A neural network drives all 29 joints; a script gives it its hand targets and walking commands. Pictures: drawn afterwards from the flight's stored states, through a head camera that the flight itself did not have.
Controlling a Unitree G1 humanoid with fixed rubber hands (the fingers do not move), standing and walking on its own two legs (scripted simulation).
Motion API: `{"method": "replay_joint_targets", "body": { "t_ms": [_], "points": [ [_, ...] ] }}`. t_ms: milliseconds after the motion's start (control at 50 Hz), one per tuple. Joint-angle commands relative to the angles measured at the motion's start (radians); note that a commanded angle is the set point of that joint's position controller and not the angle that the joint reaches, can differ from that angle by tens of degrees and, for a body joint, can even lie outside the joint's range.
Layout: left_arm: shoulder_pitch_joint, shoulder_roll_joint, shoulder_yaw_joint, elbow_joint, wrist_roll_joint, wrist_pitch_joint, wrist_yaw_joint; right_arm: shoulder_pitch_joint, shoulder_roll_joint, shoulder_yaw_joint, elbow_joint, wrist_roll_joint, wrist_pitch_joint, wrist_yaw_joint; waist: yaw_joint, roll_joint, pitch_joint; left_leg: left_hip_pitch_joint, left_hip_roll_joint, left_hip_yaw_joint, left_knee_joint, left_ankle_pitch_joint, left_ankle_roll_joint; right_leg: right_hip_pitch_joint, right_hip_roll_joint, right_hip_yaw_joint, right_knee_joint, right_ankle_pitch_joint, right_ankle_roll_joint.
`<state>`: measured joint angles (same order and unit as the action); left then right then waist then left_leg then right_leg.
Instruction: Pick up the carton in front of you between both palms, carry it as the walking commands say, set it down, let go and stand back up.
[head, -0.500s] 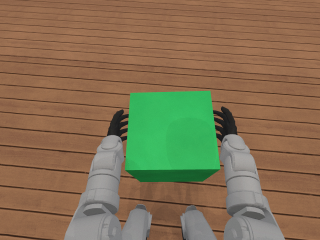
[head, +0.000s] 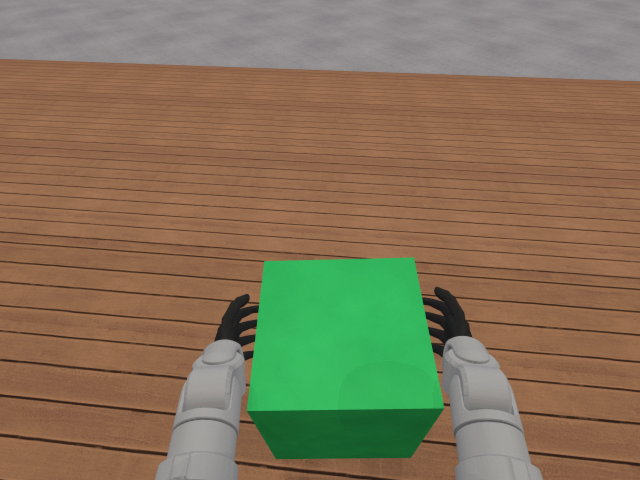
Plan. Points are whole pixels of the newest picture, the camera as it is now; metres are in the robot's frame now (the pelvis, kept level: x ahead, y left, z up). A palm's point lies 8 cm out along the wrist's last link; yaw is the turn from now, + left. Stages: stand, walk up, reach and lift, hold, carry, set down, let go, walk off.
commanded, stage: reach and lift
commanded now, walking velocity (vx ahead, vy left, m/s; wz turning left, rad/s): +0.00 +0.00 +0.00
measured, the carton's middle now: (341, 364) +0.31 -0.01 -0.06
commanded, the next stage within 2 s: hold in 1.00 s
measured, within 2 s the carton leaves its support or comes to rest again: neither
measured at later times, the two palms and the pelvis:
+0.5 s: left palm (225, 350) +0.29 +0.15 +0.02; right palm (458, 341) +0.29 -0.15 +0.04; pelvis -0.01 +0.00 +0.01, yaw +0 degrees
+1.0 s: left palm (224, 345) +0.29 +0.15 +0.03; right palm (460, 337) +0.29 -0.15 +0.05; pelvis +0.00 +0.00 +0.01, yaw +0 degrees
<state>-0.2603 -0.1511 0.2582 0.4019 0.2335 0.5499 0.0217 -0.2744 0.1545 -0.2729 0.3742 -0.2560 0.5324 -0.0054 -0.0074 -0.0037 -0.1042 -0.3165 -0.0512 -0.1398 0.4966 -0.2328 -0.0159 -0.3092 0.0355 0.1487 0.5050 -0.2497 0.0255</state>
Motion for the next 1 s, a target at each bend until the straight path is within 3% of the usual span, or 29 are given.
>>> {"method": "replay_joint_targets", "body": {
  "t_ms": [0, 100, 220, 460, 720, 980],
  "points": [
    [-0.504, -0.992, -0.555, -0.013, -0.185, 0.016, -0.260, -0.410, 0.970, 0.558, 0.048, 0.178, 0.034, 0.252, 0.002, 0.002, -0.149, 0.147, -0.060, 0.091, -0.118, 0.128, -0.009, 0.135, 0.067, -0.099, -0.118, 0.155, -0.006],
    [-0.553, -0.972, -0.497, -0.001, -0.162, 0.028, -0.271, -0.460, 0.956, 0.507, 0.059, 0.158, 0.047, 0.261, 0.002, 0.005, -0.090, 0.138, -0.059, 0.101, -0.137, 0.053, -0.004, 0.150, 0.065, -0.103, -0.138, 0.091, -0.009],
    [-0.614, -0.996, -0.533, -0.044, -0.184, 0.019, -0.279, -0.535, 0.982, 0.553, 0.001, 0.188, 0.043, 0.270, 0.000, 0.002, -0.189, 0.176, -0.061, 0.098, -0.121, 0.103, -0.003, 0.204, 0.066, -0.104, -0.124, 0.146, -0.009],
    [-0.575, -0.967, -0.540, -0.076, -0.180, 0.042, -0.275, -0.481, 0.959, 0.547, -0.008, 0.175, 0.065, 0.267, -0.004, -0.002, -0.169, 0.214, -0.065, 0.097, -0.153, 0.149, -0.005, 0.250, 0.070, -0.105, -0.155, 0.192, -0.004],
    [-0.513, -0.961, -0.579, -0.155, -0.208, 0.076, -0.261, -0.424, 0.939, 0.580, -0.088, 0.200, 0.095, 0.263, -0.002, 0.003, -0.172, 0.271, -0.064, 0.088, -0.168, 0.237, -0.013, 0.280, 0.079, -0.104, -0.166, 0.265, -0.003],
    [-0.496, -0.950, -0.603, -0.208, -0.226, 0.110, -0.255, -0.415, 0.929, 0.609, -0.145, 0.221, 0.128, 0.255, 0.005, 0.001, -0.157, 0.291, -0.064, 0.087, -0.174, 0.245, -0.011, 0.299, 0.078, -0.097, -0.172, 0.280, -0.001]
  ]
}}
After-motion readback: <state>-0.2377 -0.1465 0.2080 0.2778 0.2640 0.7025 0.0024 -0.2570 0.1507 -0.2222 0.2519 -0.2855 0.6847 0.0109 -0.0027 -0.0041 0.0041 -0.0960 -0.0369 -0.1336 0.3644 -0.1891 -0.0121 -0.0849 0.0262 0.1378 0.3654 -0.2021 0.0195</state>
